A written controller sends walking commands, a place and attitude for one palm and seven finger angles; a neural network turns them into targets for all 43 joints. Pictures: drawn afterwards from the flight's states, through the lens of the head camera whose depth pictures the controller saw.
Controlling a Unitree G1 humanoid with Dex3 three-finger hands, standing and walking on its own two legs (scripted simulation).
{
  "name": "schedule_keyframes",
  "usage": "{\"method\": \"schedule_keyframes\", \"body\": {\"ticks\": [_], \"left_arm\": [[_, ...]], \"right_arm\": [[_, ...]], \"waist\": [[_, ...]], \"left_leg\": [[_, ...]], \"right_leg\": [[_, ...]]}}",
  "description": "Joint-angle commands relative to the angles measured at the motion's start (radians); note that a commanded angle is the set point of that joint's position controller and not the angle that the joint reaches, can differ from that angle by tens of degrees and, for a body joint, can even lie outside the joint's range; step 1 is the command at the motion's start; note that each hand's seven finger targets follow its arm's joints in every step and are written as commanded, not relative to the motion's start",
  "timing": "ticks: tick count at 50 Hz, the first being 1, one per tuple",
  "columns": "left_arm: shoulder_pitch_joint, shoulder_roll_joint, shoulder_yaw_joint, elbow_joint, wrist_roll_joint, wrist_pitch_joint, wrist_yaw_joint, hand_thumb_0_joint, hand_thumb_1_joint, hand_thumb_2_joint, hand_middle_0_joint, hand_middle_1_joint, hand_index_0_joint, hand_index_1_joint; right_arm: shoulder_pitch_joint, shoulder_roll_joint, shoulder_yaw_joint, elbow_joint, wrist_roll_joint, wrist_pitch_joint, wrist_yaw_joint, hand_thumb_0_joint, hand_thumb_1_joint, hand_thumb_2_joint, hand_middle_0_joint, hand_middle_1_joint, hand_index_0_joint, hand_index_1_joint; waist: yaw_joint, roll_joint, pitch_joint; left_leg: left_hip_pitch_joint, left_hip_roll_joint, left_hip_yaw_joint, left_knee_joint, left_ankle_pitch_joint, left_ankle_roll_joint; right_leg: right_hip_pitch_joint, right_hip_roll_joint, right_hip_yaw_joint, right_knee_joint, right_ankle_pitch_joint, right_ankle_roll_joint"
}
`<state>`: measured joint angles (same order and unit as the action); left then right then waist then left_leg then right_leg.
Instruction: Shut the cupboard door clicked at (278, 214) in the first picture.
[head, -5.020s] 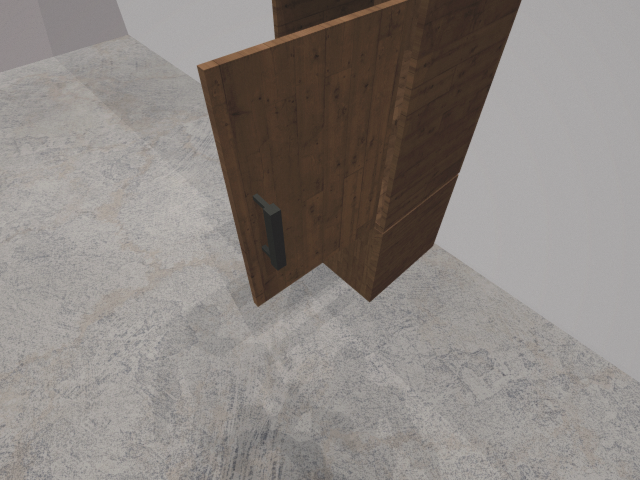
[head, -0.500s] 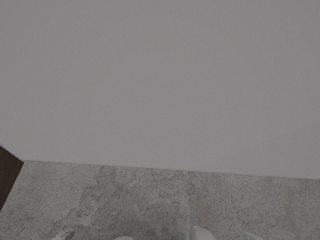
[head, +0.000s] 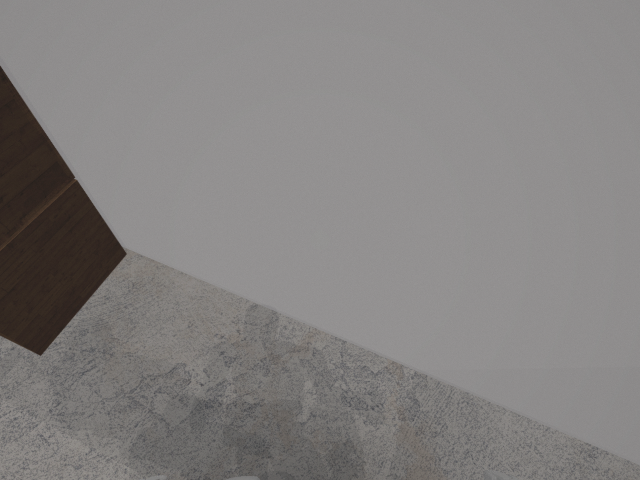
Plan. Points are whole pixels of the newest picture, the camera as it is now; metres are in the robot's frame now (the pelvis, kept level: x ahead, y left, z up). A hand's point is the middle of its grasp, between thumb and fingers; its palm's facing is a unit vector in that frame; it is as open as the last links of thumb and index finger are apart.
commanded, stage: turn to face it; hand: left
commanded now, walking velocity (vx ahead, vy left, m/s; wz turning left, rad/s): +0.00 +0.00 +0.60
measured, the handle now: out of the picture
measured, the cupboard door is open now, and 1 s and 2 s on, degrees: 87 87 87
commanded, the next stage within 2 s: take the last steps up to it in 1.90 s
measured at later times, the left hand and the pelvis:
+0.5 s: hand out of the picture +0.08 +0.17 -0.14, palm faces +0.25 -0.93 -0.28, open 7.4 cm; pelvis +0.02 -0.05 +0.01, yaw +17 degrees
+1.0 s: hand out of the picture -0.02 +0.20 -0.15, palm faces +0.57 -0.78 -0.26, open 7.4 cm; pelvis +0.02 -0.03 +0.01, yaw +34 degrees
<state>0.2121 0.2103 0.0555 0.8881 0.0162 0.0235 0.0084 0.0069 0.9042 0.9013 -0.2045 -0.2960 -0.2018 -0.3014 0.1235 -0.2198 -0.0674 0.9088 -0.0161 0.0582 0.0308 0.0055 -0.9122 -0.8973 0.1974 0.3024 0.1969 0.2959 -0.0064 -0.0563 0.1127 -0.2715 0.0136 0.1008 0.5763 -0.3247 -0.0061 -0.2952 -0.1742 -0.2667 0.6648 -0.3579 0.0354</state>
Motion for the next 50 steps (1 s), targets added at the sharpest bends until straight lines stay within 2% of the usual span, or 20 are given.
{"method": "schedule_keyframes", "body": {"ticks": [1,4,6,12,16,17,18,19,20,21,23,25,30,32,34,35,36,37,42,50], "left_arm": [[-0.137,0.117,0.030,-0.131,0.006,0.012,0.019,0.000,0.900,0.900,-0.200,-0.300,-0.200,-0.300],[-0.093,0.115,0.036,-0.074,0.001,0.011,0.008,0.000,0.900,0.900,-0.200,-0.300,-0.200,-0.300],[-0.064,0.116,0.035,-0.061,-0.002,0.012,0.005,0.000,0.900,0.900,-0.200,-0.300,-0.200,-0.300],[-0.121,0.106,0.024,-0.089,-0.008,0.010,0.006,0.000,0.900,0.900,-0.200,-0.300,-0.200,-0.300],[-0.024,0.115,0.026,-0.071,-0.013,-0.005,0.009,0.000,0.900,0.900,-0.200,-0.300,-0.200,-0.300],[0.028,0.136,0.033,-0.060,-0.011,-0.016,0.012,0.000,0.900,0.900,-0.200,-0.300,-0.200,-0.300],[0.067,0.216,0.051,-0.053,0.003,-0.027,0.022,0.000,0.900,0.900,-0.200,-0.300,-0.200,-0.300],[0.077,0.284,0.060,-0.059,0.015,-0.029,0.027,0.000,0.900,0.900,-0.200,-0.300,-0.200,-0.300],[0.055,0.260,0.048,-0.068,0.008,-0.029,0.030,0.000,0.900,0.900,-0.200,-0.300,-0.200,-0.300],[-0.002,0.219,0.042,-0.079,0.006,-0.029,0.033,0.000,0.900,0.900,-0.200,-0.300,-0.200,-0.300],[-0.070,0.160,0.024,-0.101,0.004,-0.028,0.030,0.000,0.900,0.900,-0.200,-0.300,-0.200,-0.300],[-0.061,0.161,0.028,-0.101,0.009,-0.032,0.031,0.000,0.900,0.900,-0.200,-0.300,-0.200,-0.300],[0.041,0.215,0.049,-0.060,0.013,-0.030,0.026,0.000,0.900,0.900,-0.200,-0.300,-0.200,-0.300],[0.039,0.224,0.054,-0.057,0.010,-0.027,0.023,0.000,0.900,0.900,-0.200,-0.300,-0.200,-0.300],[0.014,0.215,0.057,-0.057,0.001,-0.020,0.017,0.000,0.900,0.900,-0.200,-0.300,-0.200,-0.300],[0.015,0.181,0.055,-0.079,-0.008,-0.013,0.013,0.000,0.900,0.900,-0.200,-0.300,-0.200,-0.300],[-0.031,0.106,0.029,-0.129,-0.012,-0.007,0.008,0.000,0.900,0.900,-0.200,-0.300,-0.200,-0.300],[-0.110,0.132,0.026,-0.141,0.004,0.010,0.017,0.000,0.900,0.900,-0.200,-0.300,-0.200,-0.300],[-0.060,0.122,0.037,-0.066,0.000,0.013,0.005,0.000,0.900,0.900,-0.200,-0.300,-0.200,-0.300],[-0.113,0.113,0.027,-0.091,-0.005,0.012,0.007,0.000,0.900,0.900,-0.200,-0.300,-0.200,-0.300]], "right_arm": [[0.216,-0.263,-0.062,-0.016,-0.011,-0.028,-0.036,0.000,-0.900,-0.900,0.200,0.300,0.200,0.300],[0.097,-0.199,-0.040,-0.039,-0.008,-0.042,-0.054,0.000,-0.900,-0.900,0.200,0.300,0.200,0.300],[0.088,-0.193,-0.035,-0.039,-0.005,-0.047,-0.054,0.000,-0.900,-0.900,0.200,0.300,0.200,0.300],[0.098,-0.213,-0.046,-0.031,-0.012,-0.036,-0.045,0.000,-0.900,-0.900,0.200,0.300,0.200,0.300],[0.026,-0.213,-0.053,-0.056,-0.008,-0.025,-0.042,0.000,-0.900,-0.900,0.200,0.300,0.200,0.300],[0.011,-0.200,-0.052,-0.066,-0.001,-0.024,-0.040,0.000,-0.900,-0.900,0.200,0.300,0.200,0.300],[0.026,-0.143,-0.047,-0.081,0.010,-0.025,-0.032,0.000,-0.900,-0.900,0.200,0.300,0.200,0.300],[0.025,-0.105,-0.042,-0.105,0.012,-0.024,-0.027,0.000,-0.900,-0.900,0.200,0.300,0.200,0.300],[0.028,-0.127,-0.046,-0.095,0.002,-0.010,-0.024,0.000,-0.900,-0.900,0.200,0.300,0.200,0.300],[0.021,-0.118,-0.048,-0.077,0.000,-0.001,-0.022,0.000,-0.900,-0.900,0.200,0.300,0.200,0.300],[0.032,-0.110,-0.041,-0.057,-0.002,0.005,-0.009,0.000,-0.900,-0.900,0.200,0.300,0.200,0.300],[0.019,-0.084,-0.029,-0.054,0.002,0.003,-0.001,0.000,-0.900,-0.900,0.200,0.300,0.200,0.300],[-0.043,-0.059,-0.010,-0.075,0.008,-0.010,0.002,0.000,-0.900,-0.900,0.200,0.300,0.200,0.300],[-0.020,-0.069,-0.011,-0.073,0.008,-0.015,-0.001,0.000,-0.900,-0.900,0.200,0.300,0.200,0.300],[0.050,-0.099,-0.020,-0.059,0.003,-0.021,-0.001,0.000,-0.900,-0.900,0.200,0.300,0.200,0.300],[0.117,-0.187,-0.040,-0.050,-0.005,-0.031,-0.004,0.000,-0.900,-0.900,0.200,0.300,0.200,0.300],[0.194,-0.298,-0.069,-0.042,-0.012,-0.030,-0.013,0.000,-0.900,-0.900,0.200,0.300,0.200,0.300],[0.241,-0.299,-0.067,-0.009,-0.009,-0.028,-0.027,0.000,-0.900,-0.900,0.200,0.300,0.200,0.300],[0.078,-0.198,-0.033,-0.050,-0.007,-0.046,-0.051,0.000,-0.900,-0.900,0.200,0.300,0.200,0.300],[0.087,-0.211,-0.044,-0.035,-0.013,-0.035,-0.041,0.000,-0.900,-0.900,0.200,0.300,0.200,0.300]], "waist": [[-0.106,0.297,-0.192],[-0.026,0.216,-0.159],[-0.010,0.199,-0.171],[-0.026,0.215,-0.148],[0.020,0.242,-0.161],[0.049,0.181,-0.172],[0.062,-0.032,-0.193],[0.070,-0.253,-0.182],[0.055,-0.172,-0.156],[0.024,-0.215,-0.125],[-0.014,-0.189,-0.095],[-0.009,-0.153,-0.111],[0.048,-0.149,-0.143],[0.032,-0.142,-0.153],[-0.016,-0.080,-0.181],[-0.055,0.128,-0.230],[-0.098,0.410,-0.224],[-0.119,0.281,-0.223],[-0.015,0.195,-0.172],[-0.026,0.216,-0.153]], "left_leg": [[0.259,0.397,-0.489,-0.213,0.683,0.236],[0.204,0.260,-0.320,-0.187,0.704,0.167],[0.223,0.229,-0.282,-0.182,0.716,0.158],[0.154,0.208,-0.337,-0.175,0.612,0.161],[0.018,0.166,-0.388,-0.109,0.523,0.127],[-0.050,0.124,-0.370,-0.052,0.407,0.086],[-0.223,0.020,-0.271,0.109,0.119,0.016],[-0.304,-0.096,-0.125,0.367,-0.313,-0.039],[-0.277,-0.042,-0.173,0.568,-0.300,-0.026],[-0.294,-0.015,-0.175,0.667,-0.251,-0.033],[-0.282,0.018,-0.139,0.679,-0.137,-0.053],[-0.238,0.021,-0.088,0.516,-0.139,-0.065],[-0.164,-0.004,-0.007,0.206,-0.155,-0.055],[-0.095,-0.012,0.013,0.091,-0.088,-0.045],[0.074,-0.004,-0.001,-0.100,0.083,-0.025],[0.252,0.144,-0.192,-0.175,0.314,0.043],[0.323,0.408,-0.532,-0.210,0.705,0.208],[0.285,0.430,-0.535,-0.204,0.663,0.248],[0.182,0.230,-0.325,-0.207,0.568,0.162],[0.119,0.198,-0.386,-0.206,0.462,0.169]], "right_leg": [[-0.343,0.046,0.232,0.460,-0.268,0.043],[-0.319,0.060,0.265,0.520,-0.075,0.052],[-0.296,0.071,0.263,0.479,-0.045,0.060],[-0.167,0.123,0.237,0.214,-0.078,0.056],[0.074,0.171,0.211,-0.074,0.044,0.035],[0.194,0.145,0.220,-0.225,0.160,0.030],[0.349,-0.055,0.411,-0.338,0.247,-0.026],[0.317,-0.310,0.610,-0.381,0.398,-0.153],[0.187,-0.319,0.563,-0.369,0.373,-0.208],[0.136,-0.257,0.528,-0.362,0.354,-0.199],[0.104,-0.159,0.327,-0.332,0.446,-0.157],[0.149,-0.143,0.246,-0.305,0.541,-0.141],[0.267,-0.183,0.213,-0.226,0.687,-0.150],[0.248,-0.186,0.192,-0.179,0.673,-0.128],[0.152,-0.163,0.129,-0.059,0.547,-0.065],[-0.037,-0.089,0.077,0.129,0.304,-0.002],[-0.288,0.052,0.092,0.357,-0.332,0.063],[-0.317,0.047,0.225,0.466,-0.323,0.042],[-0.284,0.065,0.272,0.504,-0.052,0.053],[-0.160,0.123,0.253,0.227,-0.079,0.051]]}}
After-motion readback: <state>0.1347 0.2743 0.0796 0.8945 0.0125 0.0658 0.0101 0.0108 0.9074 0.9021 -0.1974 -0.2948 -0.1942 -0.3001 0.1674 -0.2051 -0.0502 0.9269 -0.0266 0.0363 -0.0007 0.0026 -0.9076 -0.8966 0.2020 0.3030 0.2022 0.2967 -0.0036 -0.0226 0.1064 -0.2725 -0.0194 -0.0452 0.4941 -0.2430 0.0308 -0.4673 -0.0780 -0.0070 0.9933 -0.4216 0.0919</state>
